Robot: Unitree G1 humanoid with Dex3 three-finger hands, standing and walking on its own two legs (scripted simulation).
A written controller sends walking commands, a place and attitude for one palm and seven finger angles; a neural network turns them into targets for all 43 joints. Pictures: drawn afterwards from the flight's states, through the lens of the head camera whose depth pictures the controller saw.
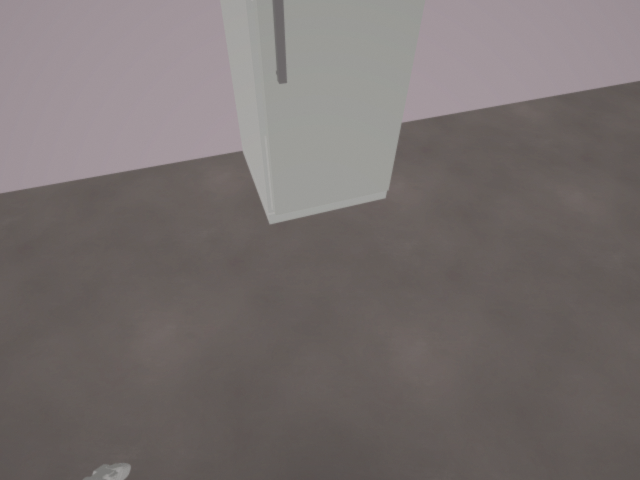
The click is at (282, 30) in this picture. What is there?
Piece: fridge door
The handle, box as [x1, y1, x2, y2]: [272, 0, 286, 83]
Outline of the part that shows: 272,0 277,66 276,73 277,80 279,83 286,82 283,3 282,0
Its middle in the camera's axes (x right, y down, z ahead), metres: -0.12 -0.66 +1.04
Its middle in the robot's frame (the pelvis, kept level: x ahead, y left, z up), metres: +1.23 +0.19 +0.16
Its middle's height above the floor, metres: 0.93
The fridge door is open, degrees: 0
